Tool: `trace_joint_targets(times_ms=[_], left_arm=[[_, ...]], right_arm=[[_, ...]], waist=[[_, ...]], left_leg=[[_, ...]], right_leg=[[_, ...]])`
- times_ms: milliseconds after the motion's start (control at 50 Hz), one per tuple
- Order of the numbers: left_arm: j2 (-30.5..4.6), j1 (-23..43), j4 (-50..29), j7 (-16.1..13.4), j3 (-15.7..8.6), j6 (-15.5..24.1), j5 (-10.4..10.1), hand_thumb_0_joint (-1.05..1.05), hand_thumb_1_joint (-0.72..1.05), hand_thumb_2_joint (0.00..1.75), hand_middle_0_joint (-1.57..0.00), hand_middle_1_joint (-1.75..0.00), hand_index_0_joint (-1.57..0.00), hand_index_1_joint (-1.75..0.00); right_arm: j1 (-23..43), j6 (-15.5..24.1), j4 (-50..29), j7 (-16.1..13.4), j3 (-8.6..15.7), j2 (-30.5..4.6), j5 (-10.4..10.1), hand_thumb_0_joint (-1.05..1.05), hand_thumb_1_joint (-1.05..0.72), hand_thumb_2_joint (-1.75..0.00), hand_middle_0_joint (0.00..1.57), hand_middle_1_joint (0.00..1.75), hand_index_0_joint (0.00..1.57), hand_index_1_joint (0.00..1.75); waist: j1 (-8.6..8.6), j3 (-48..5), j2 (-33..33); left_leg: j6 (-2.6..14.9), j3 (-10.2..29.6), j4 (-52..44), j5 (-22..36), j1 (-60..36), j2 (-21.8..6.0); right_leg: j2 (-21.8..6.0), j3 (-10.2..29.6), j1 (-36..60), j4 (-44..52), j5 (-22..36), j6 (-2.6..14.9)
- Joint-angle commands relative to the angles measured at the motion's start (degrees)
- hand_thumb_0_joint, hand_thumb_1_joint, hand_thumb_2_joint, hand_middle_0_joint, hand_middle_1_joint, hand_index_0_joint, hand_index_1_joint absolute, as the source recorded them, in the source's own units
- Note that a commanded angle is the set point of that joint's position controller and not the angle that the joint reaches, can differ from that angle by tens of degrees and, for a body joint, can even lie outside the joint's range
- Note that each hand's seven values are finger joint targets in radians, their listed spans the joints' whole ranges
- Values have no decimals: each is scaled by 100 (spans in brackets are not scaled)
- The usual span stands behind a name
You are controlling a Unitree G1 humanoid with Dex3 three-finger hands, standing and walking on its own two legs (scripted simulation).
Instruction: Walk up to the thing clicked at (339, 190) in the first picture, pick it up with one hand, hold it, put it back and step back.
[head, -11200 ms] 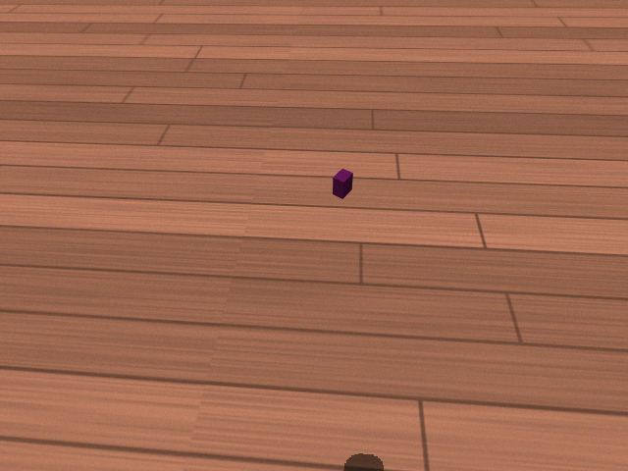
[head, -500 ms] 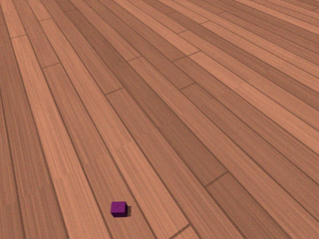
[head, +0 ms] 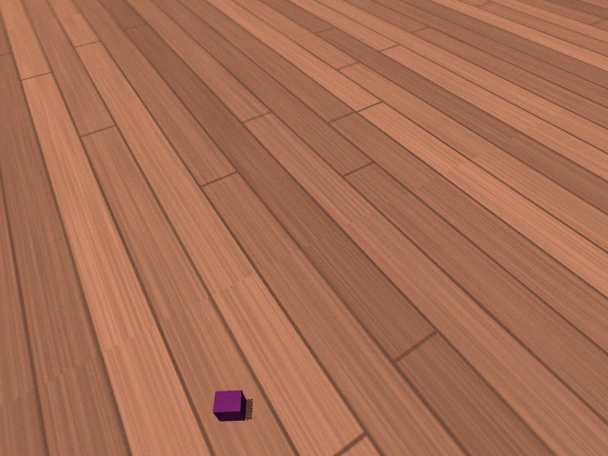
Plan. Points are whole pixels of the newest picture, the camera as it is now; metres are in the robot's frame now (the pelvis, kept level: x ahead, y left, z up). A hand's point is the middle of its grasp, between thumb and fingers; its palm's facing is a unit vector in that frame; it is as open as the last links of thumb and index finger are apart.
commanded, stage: stand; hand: left
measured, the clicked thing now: (230, 406) +0.38 +0.25 -0.73
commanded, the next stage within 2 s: rise first in 2.00 s
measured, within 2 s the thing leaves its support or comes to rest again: neither
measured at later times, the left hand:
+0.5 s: hand out of the picture +0.09 +0.26 -0.15, palm faces -0.03 -0.93 -0.36, open 7.4 cm
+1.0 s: hand out of the picture +0.08 +0.26 -0.15, palm faces -0.03 -0.93 -0.36, open 7.4 cm
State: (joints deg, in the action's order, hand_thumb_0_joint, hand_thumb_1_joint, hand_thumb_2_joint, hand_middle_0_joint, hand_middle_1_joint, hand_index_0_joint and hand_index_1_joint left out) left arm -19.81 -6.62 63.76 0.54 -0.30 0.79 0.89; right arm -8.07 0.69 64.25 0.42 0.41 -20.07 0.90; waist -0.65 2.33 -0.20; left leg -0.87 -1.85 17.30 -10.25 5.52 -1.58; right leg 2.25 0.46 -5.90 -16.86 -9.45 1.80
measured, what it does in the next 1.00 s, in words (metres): stands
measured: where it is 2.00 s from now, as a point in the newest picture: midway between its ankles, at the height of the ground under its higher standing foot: outside the picture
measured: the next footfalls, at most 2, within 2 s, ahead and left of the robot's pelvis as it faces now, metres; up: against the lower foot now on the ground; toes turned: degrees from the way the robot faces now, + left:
none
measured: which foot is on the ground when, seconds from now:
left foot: down 0.00-1.00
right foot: down 0.00-1.00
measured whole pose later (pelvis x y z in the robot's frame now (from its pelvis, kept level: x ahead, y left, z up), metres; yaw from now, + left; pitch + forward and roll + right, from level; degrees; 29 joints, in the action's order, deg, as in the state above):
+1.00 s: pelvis +0.01 +0.00 +0.00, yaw +1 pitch -2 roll +0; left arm -20.3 -7.3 64.0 -0.3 0.5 1.2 0.7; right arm -6.8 0.3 64.4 0.2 0.2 -20.2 0.5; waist -0.4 2.4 -0.4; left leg -0.6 -1.5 16.4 -10.7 3.6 -0.9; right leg 1.6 0.1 -4.2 -16.7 -10.4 1.4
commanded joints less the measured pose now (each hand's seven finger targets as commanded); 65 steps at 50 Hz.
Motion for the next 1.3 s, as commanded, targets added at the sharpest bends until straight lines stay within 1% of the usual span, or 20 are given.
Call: trace_joint_targets(times_ms=[0, 40, 80, 140, 200, 280, 300, 380, 460, 620, 660, 720, 820, 840, 920, 1040, 1060, 1160, 1240, 1280], left_arm=[[-1252, 261, -337, -86, -221, 149, -44, 0, 90, 90, -20, -30, -20, -30], [-1214, 246, -327, -86, -204, 152, -54, 0, 90, 90, -20, -30, -20, -30], [-1230, 200, -327, -96, -191, 146, -53, 0, 90, 90, -20, -30, -20, -30], [-1227, 202, -321, -111, -168, 140, -55, 0, 90, 90, -20, -30, -20, -30], [-1230, 219, -331, -121, -169, 142, -54, 0, 90, 90, -20, -30, -20, -30], [-1250, 217, -296, -133, -165, 125, -57, 0, 90, 90, -20, -30, -20, -30], [-1249, 222, -307, -139, -167, 131, -52, 0, 90, 90, -20, -30, -20, -30], [-1270, 199, -292, -140, -168, 128, -45, 0, 90, 90, -20, -30, -20, -30], [-1277, 206, -314, -144, -168, 144, -39, 0, 90, 90, -20, -30, -20, -30], [-1269, 171, -300, -150, -164, 153, -38, 0, 90, 90, -20, -30, -20, -30], [-1285, 193, -279, -151, -171, 146, -54, 0, 90, 90, -20, -30, -20, -30], [-1268, 182, -302, -151, -174, 153, -40, 0, 90, 90, -20, -30, -20, -30], [-1272, 181, -300, -146, -174, 136, -46, 0, 90, 90, -20, -30, -20, -30], [-1288, 173, -303, -149, -184, 139, -45, 0, 90, 90, -20, -30, -20, -30], [-1279, 142, -297, -146, -173, 146, -38, 0, 90, 90, -20, -30, -20, -30], [-1308, 174, -284, -151, -187, 141, -46, 0, 90, 90, -20, -30, -20, -30], [-1284, 151, -277, -154, -183, 137, -44, 0, 90, 90, -20, -30, -20, -30], [-1298, 158, -270, -146, -177, 143, -46, 0, 90, 90, -20, -30, -20, -30], [-1272, 156, -267, -133, -176, 137, -51, 0, 90, 90, -20, -30, -20, -30], [-1290, 113, -289, -135, -175, 145, -41, 0, 90, 90, -20, -30, -20, -30]], right_arm=[[203, 149, -319, -89, 208, -1192, -7, 0, -90, -90, 20, 30, 20, 30], [188, 154, -296, -96, 208, -1236, -7, 0, -90, -90, 20, 30, 20, 30], [238, 154, -297, -102, 213, -1242, -16, 0, -90, -90, 20, 30, 20, 30], [246, 143, -268, -108, 199, -1215, -21, 0, -90, -90, 20, 30, 20, 30], [243, 137, -283, -111, 199, -1215, -19, 0, -90, -90, 20, 30, 20, 30], [282, 116, -260, -116, 193, -1200, -27, 0, -90, -90, 20, 30, 20, 30], [267, 115, -262, -113, 200, -1220, -21, 0, -90, -90, 20, 30, 20, 30], [331, 107, -275, -108, 201, -1207, -27, 0, -90, -90, 20, 30, 20, 30], [360, 117, -299, -99, 199, -1184, -31, 0, -90, -90, 20, 30, 20, 30], [411, 101, -307, -106, 198, -1217, -42, 0, -90, -90, 20, 30, 20, 30], [359, 102, -298, -102, 178, -1185, -37, 0, -90, -90, 20, 30, 20, 30], [396, 103, -331, -103, 207, -1237, -32, 0, -90, -90, 20, 30, 20, 30], [391, 110, -325, -110, 181, -1190, -39, 0, -90, -90, 20, 30, 20, 30], [361, 109, -316, -115, 196, -1222, -40, 0, -90, -90, 20, 30, 20, 30], [344, 99, -307, -109, 188, -1204, -44, 0, -90, -90, 20, 30, 20, 30], [308, 98, -311, -105, 162, -1161, -32, 0, -90, -90, 20, 30, 20, 30], [318, 95, -299, -104, 171, -1197, -38, 0, -90, -90, 20, 30, 20, 30], [283, 97, -275, -100, 170, -1196, -32, 0, -90, -90, 20, 30, 20, 30], [265, 107, -262, -104, 164, -1204, -25, 0, -90, -90, 20, 30, 20, 30], [326, 115, -294, -104, 183, -1253, -28, 0, -90, -90, 20, 30, 20, 30]], waist=[[17, -401, 39], [26, -458, -10], [44, -486, -42], [55, -409, 20], [33, -548, -19], [43, -374, 6], [24, -427, 5], [30, -305, 6], [26, -426, -3], [50, -443, -16], [29, -296, 17], [33, -505, -31], [41, -336, -49], [40, -426, -26], [34, -371, 36], [12, -314, 31], [36, -259, -16], [23, -299, 4], [36, -270, -32], [55, -438, -88]], left_leg=[[189, 591, -253, 729, -153, -680], [208, 581, -231, 903, -221, -697], [175, 579, -206, 1109, -293, -698], [178, 596, -209, 1145, -268, -707], [200, 553, -163, 1355, -337, -717], [198, 583, -226, 1145, -328, -720], [188, 578, -217, 1195, -346, -713], [185, 581, -244, 980, -298, -695], [192, 584, -228, 1137, -367, -699], [218, 571, -206, 1136, -376, -697], [195, 586, -272, 975, -267, -665], [223, 562, -176, 1134, -391, -690], [196, 585, -236, 1054, -310, -675], [200, 577, -213, 1049, -358, -688], [206, 564, -201, 989, -335, -668], [205, 591, -262, 809, -260, -670], [197, 619, -284, 791, -230, -664], [195, 614, -268, 716, -261, -671], [210, 616, -282, 716, -190, -664], [218, 603, -223, 905, -341, -682]], right_leg=[[-928, 682, 59, 192, 928, -13], [-952, 683, 124, 155, 1158, -14], [-932, 624, 118, 112, 1288, -22], [-939, 608, 107, 110, 1303, -24], [-980, 615, 232, 59, 1592, -26], [-944, 592, 84, 115, 1239, -34], [-958, 604, 100, 116, 1309, -41], [-950, 621, 23, 162, 1102, -24], [-949, 594, 84, 120, 1274, -28], [-979, 615, 177, 162, 1378, -29], [-970, 627, 114, 206, 1177, -24], [-991, 601, 212, 157, 1385, -16], [-963, 594, 93, 166, 1239, -1], [-974, 602, 144, 157, 1228, 3], [-974, 626, 120, 195, 1307, -8], [-972, 621, 89, 230, 1038, -14], [-947, 600, 46, 246, 959, -23], [-973, 636, 70, 264, 901, -8], [-976, 666, 76, 256, 953, -5], [-971, 627, 96, 217, 1103, -10]])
